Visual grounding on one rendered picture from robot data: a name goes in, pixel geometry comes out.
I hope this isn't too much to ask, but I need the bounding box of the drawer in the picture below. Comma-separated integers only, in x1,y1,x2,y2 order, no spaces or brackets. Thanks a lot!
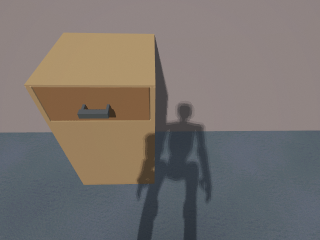
32,87,150,121

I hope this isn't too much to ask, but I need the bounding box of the cabinet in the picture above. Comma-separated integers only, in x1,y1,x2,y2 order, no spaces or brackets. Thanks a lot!
24,32,156,185

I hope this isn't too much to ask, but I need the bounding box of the handle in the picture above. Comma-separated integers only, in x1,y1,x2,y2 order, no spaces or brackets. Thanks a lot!
77,104,110,119

